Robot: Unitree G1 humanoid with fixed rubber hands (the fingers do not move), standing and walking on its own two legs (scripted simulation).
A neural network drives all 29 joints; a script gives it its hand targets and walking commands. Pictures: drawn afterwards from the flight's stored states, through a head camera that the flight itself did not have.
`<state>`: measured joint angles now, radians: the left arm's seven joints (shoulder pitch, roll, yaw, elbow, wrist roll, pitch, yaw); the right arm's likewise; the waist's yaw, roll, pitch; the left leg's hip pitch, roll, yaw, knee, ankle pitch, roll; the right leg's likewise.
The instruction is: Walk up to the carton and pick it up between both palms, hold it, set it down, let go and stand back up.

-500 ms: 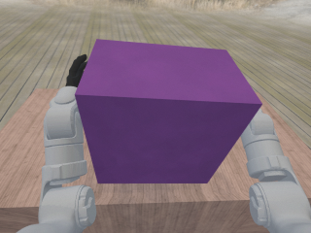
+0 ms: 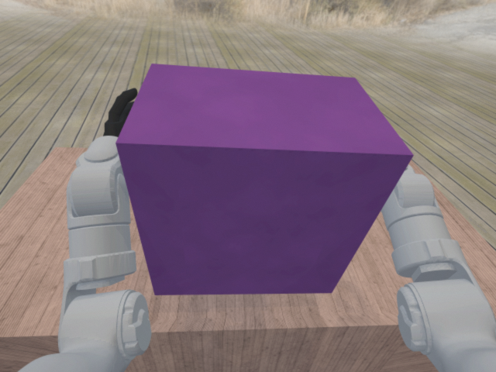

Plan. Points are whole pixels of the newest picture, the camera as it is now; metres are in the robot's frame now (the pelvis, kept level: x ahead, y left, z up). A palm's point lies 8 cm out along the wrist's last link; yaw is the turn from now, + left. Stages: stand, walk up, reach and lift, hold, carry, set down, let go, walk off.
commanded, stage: hold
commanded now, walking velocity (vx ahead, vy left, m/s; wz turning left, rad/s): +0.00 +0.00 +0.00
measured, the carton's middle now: (251, 190) +0.32 +0.00 +0.20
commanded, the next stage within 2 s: none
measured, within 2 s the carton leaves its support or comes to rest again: neither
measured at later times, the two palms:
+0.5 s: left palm (111, 127) +0.34 +0.19 +0.28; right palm (373, 140) +0.36 -0.19 +0.27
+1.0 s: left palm (116, 137) +0.34 +0.19 +0.27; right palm (373, 147) +0.36 -0.19 +0.26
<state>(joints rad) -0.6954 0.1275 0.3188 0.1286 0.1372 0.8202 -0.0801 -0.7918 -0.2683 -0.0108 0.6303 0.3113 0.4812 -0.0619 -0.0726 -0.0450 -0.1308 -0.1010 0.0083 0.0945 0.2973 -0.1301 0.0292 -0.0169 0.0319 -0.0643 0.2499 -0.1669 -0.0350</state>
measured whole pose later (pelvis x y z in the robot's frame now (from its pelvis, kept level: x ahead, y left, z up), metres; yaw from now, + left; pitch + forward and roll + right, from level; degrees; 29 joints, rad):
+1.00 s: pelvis +0.00 +0.00 +0.00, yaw +0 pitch -4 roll -1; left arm -0.69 0.11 0.32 0.03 0.15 0.90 -0.07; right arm -0.81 -0.29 -0.01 0.60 0.35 0.52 -0.06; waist -0.07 -0.04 -0.14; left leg -0.10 0.01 0.10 0.30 -0.13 0.03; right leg -0.01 0.04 -0.06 0.25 -0.16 -0.04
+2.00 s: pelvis +0.00 +0.00 +0.00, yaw +0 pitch -4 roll -1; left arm -0.71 0.12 0.32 0.03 0.15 0.90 -0.07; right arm -0.82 -0.28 -0.03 0.59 0.34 0.52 -0.06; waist -0.07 -0.03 -0.14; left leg -0.11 0.01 0.09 0.30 -0.12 0.03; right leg -0.02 0.03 -0.06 0.24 -0.16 -0.04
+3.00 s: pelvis +0.00 +0.00 +0.00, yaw +0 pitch -4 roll -1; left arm -0.71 0.12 0.32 0.04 0.15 0.91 -0.07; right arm -0.83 -0.29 -0.02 0.61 0.35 0.53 -0.06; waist -0.08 -0.04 -0.15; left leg -0.11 0.01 0.09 0.30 -0.13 0.03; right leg -0.02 0.04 -0.06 0.24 -0.16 -0.04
